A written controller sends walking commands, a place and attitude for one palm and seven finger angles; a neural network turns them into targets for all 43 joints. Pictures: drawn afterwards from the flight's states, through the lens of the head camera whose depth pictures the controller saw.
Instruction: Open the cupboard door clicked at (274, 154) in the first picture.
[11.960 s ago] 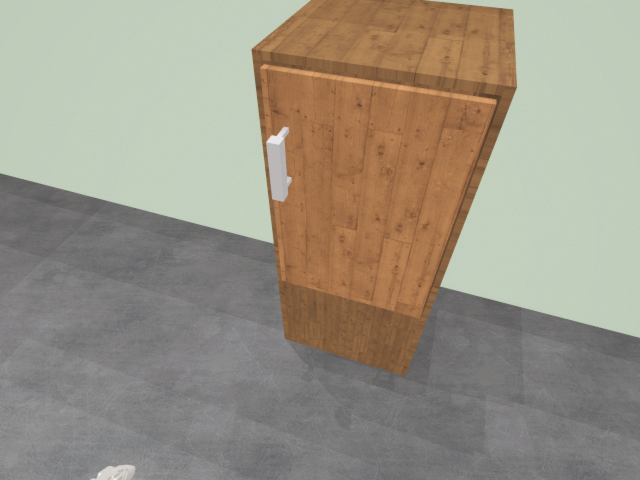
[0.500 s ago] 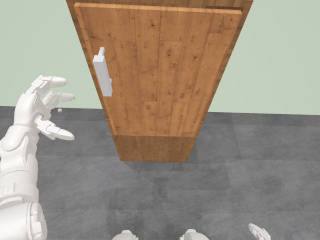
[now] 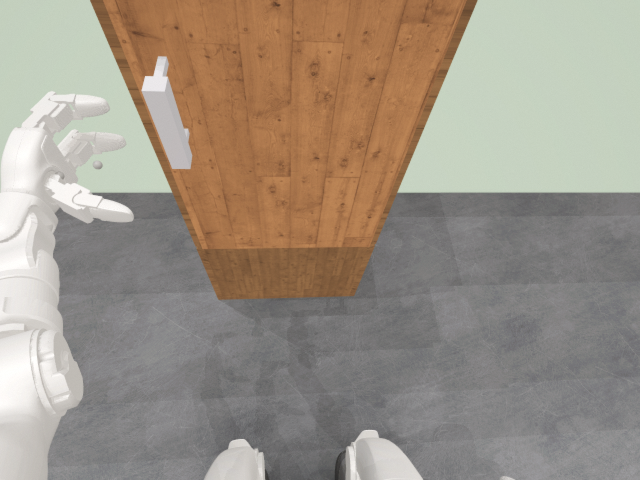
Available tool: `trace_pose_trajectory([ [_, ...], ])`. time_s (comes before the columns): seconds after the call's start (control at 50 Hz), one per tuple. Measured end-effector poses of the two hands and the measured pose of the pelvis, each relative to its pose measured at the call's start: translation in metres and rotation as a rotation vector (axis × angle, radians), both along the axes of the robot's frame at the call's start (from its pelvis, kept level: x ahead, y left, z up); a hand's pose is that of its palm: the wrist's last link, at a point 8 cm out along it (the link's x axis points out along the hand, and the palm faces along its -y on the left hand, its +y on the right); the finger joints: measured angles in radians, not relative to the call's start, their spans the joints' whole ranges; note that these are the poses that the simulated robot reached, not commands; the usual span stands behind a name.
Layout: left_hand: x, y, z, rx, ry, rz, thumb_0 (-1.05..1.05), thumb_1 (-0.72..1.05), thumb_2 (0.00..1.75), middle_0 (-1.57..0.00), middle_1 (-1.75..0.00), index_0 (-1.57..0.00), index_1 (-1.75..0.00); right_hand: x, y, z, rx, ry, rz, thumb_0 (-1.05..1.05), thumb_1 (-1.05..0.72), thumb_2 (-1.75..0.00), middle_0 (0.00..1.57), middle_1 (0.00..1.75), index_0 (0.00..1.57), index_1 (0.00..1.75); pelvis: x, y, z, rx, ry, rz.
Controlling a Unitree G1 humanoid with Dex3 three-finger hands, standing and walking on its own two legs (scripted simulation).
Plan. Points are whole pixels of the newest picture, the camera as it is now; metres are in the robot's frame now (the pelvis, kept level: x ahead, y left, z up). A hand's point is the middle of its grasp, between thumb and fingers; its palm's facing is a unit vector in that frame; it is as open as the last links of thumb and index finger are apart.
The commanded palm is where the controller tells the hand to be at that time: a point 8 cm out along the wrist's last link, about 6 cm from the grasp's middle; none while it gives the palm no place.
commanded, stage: move the hooked fingers beside the handle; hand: left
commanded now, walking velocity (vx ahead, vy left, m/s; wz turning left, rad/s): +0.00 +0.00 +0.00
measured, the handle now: (172, 115) +0.56 +0.17 +0.08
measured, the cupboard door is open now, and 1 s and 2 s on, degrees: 0 0 0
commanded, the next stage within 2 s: slide the fingers in behind the handle in 1.08 s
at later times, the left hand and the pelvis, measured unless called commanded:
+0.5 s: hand (107, 137) +0.52 +0.24 +0.08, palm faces -0.04 -1.00 +0.00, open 14.0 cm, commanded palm +0.49 +0.29 +0.08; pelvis +0.02 +0.01 +0.00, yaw -2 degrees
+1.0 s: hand (117, 144) +0.50 +0.23 +0.08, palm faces -0.01 -1.00 +0.00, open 14.0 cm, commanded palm +0.48 +0.28 +0.08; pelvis +0.01 +0.01 +0.00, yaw -1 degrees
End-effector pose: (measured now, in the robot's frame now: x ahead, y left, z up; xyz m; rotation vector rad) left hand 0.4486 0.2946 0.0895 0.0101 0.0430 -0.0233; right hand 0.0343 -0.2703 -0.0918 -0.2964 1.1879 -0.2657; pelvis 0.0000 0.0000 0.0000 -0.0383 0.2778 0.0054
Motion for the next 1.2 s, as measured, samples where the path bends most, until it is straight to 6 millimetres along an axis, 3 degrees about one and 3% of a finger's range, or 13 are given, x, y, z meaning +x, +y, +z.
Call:
trace_pose_trajectory([
  [0.18, 0.033, -0.004, 0.005, -0.007, 0.0, -0.007, -0.01, -0.5, 0.3, -0.3, -1.2, -0.3, -1.2, -0.032, -0.002, -0.001, -0.008, 0.1, -0.06, 0.0, -0.9, -0.89, 0.2, 0.3, 0.2, 0.3, 0.003, 0.0, -0.004, -0.006, 0.043, -0.013],
  [0.38, 0.052, 0.002, 0.004, -0.001, -0.012, 0.003, -0.01, -0.5, 0.3, -0.3, -1.2, -0.29, -1.2, -0.054, 0.006, 0.002, 0.002, 0.191, -0.101, 0.0, -0.9, -0.89, 0.2, 0.3, 0.2, 0.3, 0.009, 0.002, -0.005, -0.012, 0.075, -0.025],
  [0.56, 0.047, 0.002, -0.01, -0.01, 0.015, -0.008, -0.01, -0.5, 0.3, -0.3, -1.2, -0.29, -1.2, -0.042, 0.013, 0.002, 0.018, 0.191, -0.101, 0.0, -0.9, -0.89, 0.2, 0.3, 0.2, 0.3, 0.018, 0.007, -0.003, -0.015, 0.078, -0.03],
  [0.74, 0.04, 0.003, 0.002, -0.006, -0.034, 0.006, -0.01, -0.5, 0.3, -0.3, -1.2, -0.29, -1.2, -0.011, 0.016, 0.0, 0.03, 0.12, -0.071, 0.0, -0.9, -0.89, 0.2, 0.3, 0.2, 0.3, 0.022, 0.009, -0.001, -0.019, 0.058, -0.021],
  [0.88, 0.034, -0.006, -0.005, -0.003, 0.015, -0.013, -0.01, -0.5, 0.3, -0.3, -1.2, -0.29, -1.2, 0.004, 0.016, -0.004, 0.038, 0.082, -0.033, 0.0, -0.9, -0.89, 0.2, 0.3, 0.2, 0.3, 0.018, 0.009, -0.002, -0.016, 0.047, -0.009],
  [1.02, 0.036, -0.014, -0.005, -0.006, -0.026, 0.014, -0.01, -0.5, 0.3, -0.3, -1.2, -0.3, -1.2, -0.001, 0.012, -0.007, 0.031, 0.078, -0.037, 0.0, -0.9, -0.89, 0.2, 0.3, 0.21, 0.3, 0.012, 0.005, -0.005, -0.012, 0.049, -0.013],
  [1.2, 0.04, -0.018, 0.001, 0.014, 0.001, 0.001, -0.01, -0.5, 0.3, -0.3, -1.2, -0.3, -1.2, -0.028, 0.007, -0.008, 0.034, 0.136, -0.066, 0.0, -0.9, -0.89, 0.2, 0.3, 0.2, 0.3, 0.008, 0.0, -0.005, -0.009, 0.05, -0.012],
])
